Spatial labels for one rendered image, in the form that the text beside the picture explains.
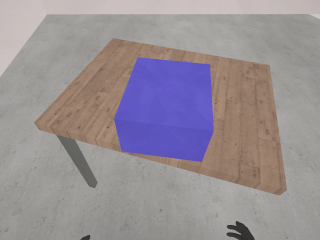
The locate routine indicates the table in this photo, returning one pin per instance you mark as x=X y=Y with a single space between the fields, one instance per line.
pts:
x=245 y=146

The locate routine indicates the right robot hand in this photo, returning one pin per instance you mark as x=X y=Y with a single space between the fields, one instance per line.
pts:
x=242 y=229

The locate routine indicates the carton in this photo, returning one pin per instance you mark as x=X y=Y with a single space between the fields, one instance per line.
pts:
x=166 y=110

